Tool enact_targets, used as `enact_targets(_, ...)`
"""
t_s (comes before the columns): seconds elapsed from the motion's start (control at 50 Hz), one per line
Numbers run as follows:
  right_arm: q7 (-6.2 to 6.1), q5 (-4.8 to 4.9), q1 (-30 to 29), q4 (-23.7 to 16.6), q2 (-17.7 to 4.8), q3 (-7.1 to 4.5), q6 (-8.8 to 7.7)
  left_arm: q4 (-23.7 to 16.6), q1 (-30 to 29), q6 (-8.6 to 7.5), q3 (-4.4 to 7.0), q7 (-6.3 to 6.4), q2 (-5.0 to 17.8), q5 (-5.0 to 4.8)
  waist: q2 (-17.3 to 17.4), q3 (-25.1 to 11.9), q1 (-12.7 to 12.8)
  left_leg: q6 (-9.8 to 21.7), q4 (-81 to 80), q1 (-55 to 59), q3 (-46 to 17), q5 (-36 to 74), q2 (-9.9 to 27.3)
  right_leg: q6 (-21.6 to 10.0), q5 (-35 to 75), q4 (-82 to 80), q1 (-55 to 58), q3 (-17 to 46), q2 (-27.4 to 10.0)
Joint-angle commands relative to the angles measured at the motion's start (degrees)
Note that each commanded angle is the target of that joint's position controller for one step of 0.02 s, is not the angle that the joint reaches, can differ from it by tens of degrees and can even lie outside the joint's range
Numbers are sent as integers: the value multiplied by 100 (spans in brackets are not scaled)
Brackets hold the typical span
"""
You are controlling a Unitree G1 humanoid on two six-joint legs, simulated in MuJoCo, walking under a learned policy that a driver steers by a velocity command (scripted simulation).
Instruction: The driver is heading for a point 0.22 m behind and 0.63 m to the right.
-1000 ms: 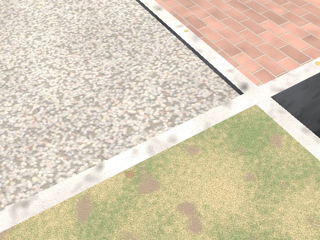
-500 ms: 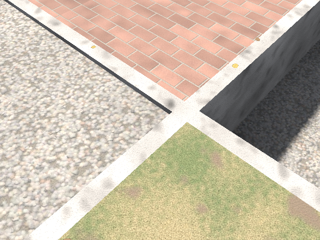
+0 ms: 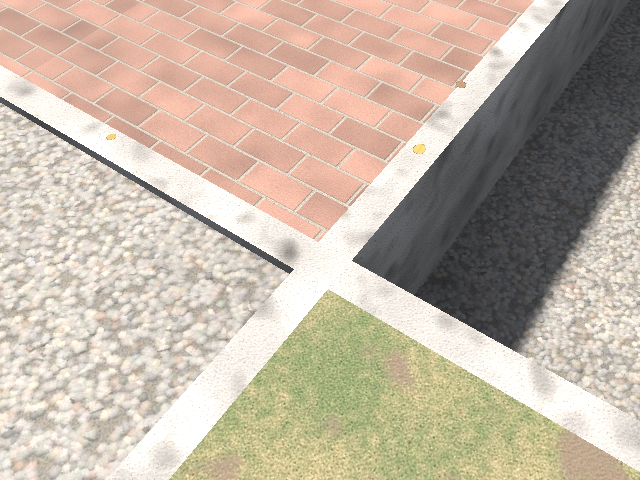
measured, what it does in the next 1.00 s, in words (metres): steps on the spot, turning right: left foot, then right foot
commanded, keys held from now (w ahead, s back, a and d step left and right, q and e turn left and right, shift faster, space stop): no key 0.06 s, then e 0.78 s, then w+e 0.16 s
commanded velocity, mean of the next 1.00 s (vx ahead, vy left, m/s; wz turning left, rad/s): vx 0.04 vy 0.00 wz -0.45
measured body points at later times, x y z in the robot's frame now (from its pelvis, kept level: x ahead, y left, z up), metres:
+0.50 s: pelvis +0.05 -0.01 +0.00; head +0.08 -0.04 +0.45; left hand +0.23 +0.25 -0.09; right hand +0.13 -0.31 -0.13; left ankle +0.03 +0.14 -0.66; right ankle +0.05 -0.09 -0.73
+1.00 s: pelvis +0.07 +0.03 +0.01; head +0.10 +0.04 +0.46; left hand +0.34 +0.21 -0.09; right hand +0.04 -0.28 -0.09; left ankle +0.12 +0.13 -0.73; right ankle +0.02 -0.09 -0.66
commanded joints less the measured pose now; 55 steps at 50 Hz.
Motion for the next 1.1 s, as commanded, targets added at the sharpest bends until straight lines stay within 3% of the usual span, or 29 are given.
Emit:
enact_targets(0.02,-31,-24,552,-40,-347,-83,59,-260,-252,-39,222,82,788,-2,-844,-1147,-133,45,-695,1097,64,602,-30,-955,185,-1025,262,1212,-1409)
enact_targets(0.08,37,-173,581,28,-259,-67,44,-86,-239,31,151,78,597,-83,-731,-783,-281,272,-1902,1819,235,1428,-191,-445,-1739,-970,-305,1130,-1010)
enact_targets(0.1,19,-234,501,-65,-407,-85,31,-9,-93,37,145,73,571,-74,-515,-576,-231,417,-2269,1836,-121,1577,122,-201,-2080,-769,-466,1113,-801)
enact_targets(0.12,-30,-171,317,-139,-930,-214,32,-45,110,51,210,84,682,-102,214,-283,32,644,-2412,1400,-303,965,445,1,-2079,-504,-555,794,-405)
enact_targets(0.14,-44,-141,271,-75,-902,-261,24,-94,-45,71,224,138,675,-122,731,-206,-50,796,-2824,750,-491,-181,540,145,-1660,-67,-156,403,-163)
enact_targets(0.16,-66,-170,189,-104,-739,-220,-9,-150,-181,82,267,171,726,-133,914,-123,-68,815,-3137,549,-687,-406,640,181,-1227,363,15,284,-69)
enact_targets(0.2,-141,-133,82,-133,-766,-261,-56,-160,-84,129,355,190,735,-138,1168,-136,-33,949,-3164,811,-908,421,995,150,-929,944,-190,96,-23)
enact_targets(0.26,-270,-47,119,-169,-810,-319,-100,-225,10,175,424,117,633,-177,962,-400,-131,1400,-2818,1454,-1085,2501,1586,133,-1867,1848,-634,26,-232)
enact_targets(0.3,-293,-16,111,-157,-886,-375,-64,-285,-50,212,421,73,532,-249,771,-496,-207,1441,-2641,1831,-944,3338,1671,152,-2169,1799,-790,-31,-364)
enact_targets(0.36,-267,89,-86,-109,-943,-444,72,-150,309,267,463,16,533,-285,715,-677,-23,1041,-2122,1575,-170,3352,1312,72,-831,589,215,-454,-126)
enact_targets(0.38,-228,100,128,-11,-843,-444,91,-135,426,278,533,29,678,-266,418,-733,9,745,-1626,1235,175,2772,1088,-71,-63,40,799,-226,-106)
enact_targets(0.4,-199,-15,283,-60,-558,-388,76,-184,617,271,710,89,1278,-250,-939,-882,-68,217,-139,227,842,1324,492,-500,1509,-517,1687,1330,-994)
enact_targets(0.42,-231,-123,-337,-495,-257,-252,32,-261,887,212,754,68,1693,-103,-2093,-950,192,-116,1074,-1182,564,-1341,-484,-1684,2522,-795,2030,3353,-2220)
enact_targets(0.44,-230,-73,-476,-473,-429,-306,-11,-242,1055,60,625,30,1382,-20,-1241,-1208,325,-82,1953,-1296,-233,-1511,-357,-1944,2658,-697,2169,3277,-2326)
enact_targets(0.46,-207,-21,-396,-427,-500,-338,-36,-262,792,-37,575,57,1267,-59,-931,-1102,164,-27,2187,-1406,-343,-1122,-262,-1715,2661,-566,2108,2753,-2126)
enact_targets(0.5,-263,-80,-317,-283,-635,-415,-58,-347,322,-70,529,140,1164,-234,-458,-981,3,1,1805,-1461,-406,-324,-115,-1179,2400,-514,1934,2167,-1695)
enact_targets(0.54,-246,-56,-223,-262,-516,-408,-52,-376,313,-20,485,210,1119,-225,-607,-1088,-83,-79,1602,-1058,-343,100,-245,-1112,2625,-536,1696,1919,-1434)
enact_targets(0.62,-229,-32,-316,-357,-338,-352,-37,-450,370,16,521,276,1203,-210,-699,-1036,-44,-199,657,-863,-368,330,-397,-1117,2062,-563,1618,2011,-1319)
enact_targets(0.74,-156,13,-419,-478,-387,-367,-86,-604,198,143,539,265,1265,-188,-949,-887,30,-158,-467,-160,-417,354,-570,-1086,1012,-518,965,2537,-1172)
enact_targets(0.8,-72,42,-239,-514,-417,-383,-177,-692,87,185,524,243,1243,-224,-1104,-958,-8,-28,-1142,186,-395,328,-667,-998,1173,-323,1011,2905,-1100)
enact_targets(0.84,-1,40,158,-454,-420,-409,-243,-770,-89,241,498,270,1204,-310,-1081,-1002,-274,135,-2424,910,-263,1172,-669,-706,1061,-16,828,2872,-839)
enact_targets(0.86,13,-19,466,-409,-642,-476,-253,-803,5,260,461,293,1062,-316,-735,-1177,-327,349,-2889,1680,-619,1604,-145,-397,-181,376,308,2597,-524)
enact_targets(0.88,-21,-94,571,-443,-944,-526,-195,-731,424,271,359,286,626,-226,651,-1323,-65,836,-3184,2426,-1830,1688,1125,-15,-2409,1838,-658,1498,318)
enact_targets(0.9,21,-270,548,-437,-1221,-564,-210,-968,315,194,470,294,971,-276,1740,-881,-15,1748,-3593,1974,-3304,792,1834,158,-3051,2737,-1831,1019,499)
enact_targets(0.92,0,-220,262,-612,-858,-482,-282,-886,233,169,550,290,1317,-230,1088,-622,-61,1793,-3726,1785,-3087,-364,1737,237,-2469,3408,-1996,1147,6)
enact_targets(0.94,-55,-111,80,-632,-662,-431,-303,-813,215,183,586,260,1369,-234,851,-451,-11,1502,-3752,1710,-2543,-787,1393,291,-1961,3619,-2133,1013,-89)
enact_targets(0.98,-160,23,139,-640,-589,-382,-344,-698,343,224,530,206,1131,-209,656,-364,-65,1257,-3793,1921,-1937,-627,1097,474,-1339,4086,-2423,835,-221)
enact_targets(1.02,-186,-62,451,-605,-585,-361,-410,-750,223,190,480,149,979,-242,577,-340,-203,1217,-3912,1910,-1382,-308,951,573,-947,4064,-2419,591,-326)
enact_targets(1.1,-170,-58,925,-519,-719,-411,-472,-961,-132,109,371,89,739,-253,610,-280,-455,1316,-4010,2142,-815,231,1063,687,-569,3177,-2425,391,-585)
Velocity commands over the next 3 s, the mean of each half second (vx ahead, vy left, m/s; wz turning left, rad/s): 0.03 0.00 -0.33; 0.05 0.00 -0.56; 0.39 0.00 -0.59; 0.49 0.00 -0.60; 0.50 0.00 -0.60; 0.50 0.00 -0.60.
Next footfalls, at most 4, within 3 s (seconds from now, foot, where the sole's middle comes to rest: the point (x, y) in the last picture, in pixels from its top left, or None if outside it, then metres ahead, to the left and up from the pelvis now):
0.10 left None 0.08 0.15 -0.77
0.40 right None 0.09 -0.10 -0.77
0.86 left None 0.16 0.12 -0.77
1.32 right None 0.11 -0.21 -0.77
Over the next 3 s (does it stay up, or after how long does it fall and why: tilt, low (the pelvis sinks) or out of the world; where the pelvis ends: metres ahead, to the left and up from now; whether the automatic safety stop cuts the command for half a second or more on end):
stays up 0.26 -0.62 0.01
